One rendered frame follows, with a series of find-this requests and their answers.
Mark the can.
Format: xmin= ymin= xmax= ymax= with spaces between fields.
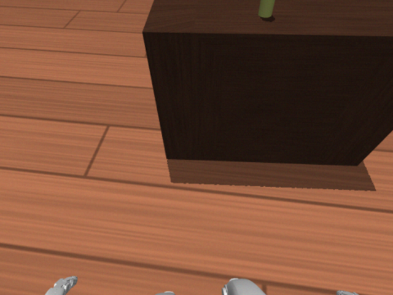
xmin=258 ymin=0 xmax=275 ymax=18

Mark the left robot hand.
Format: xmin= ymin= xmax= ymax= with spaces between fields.
xmin=45 ymin=276 xmax=77 ymax=295

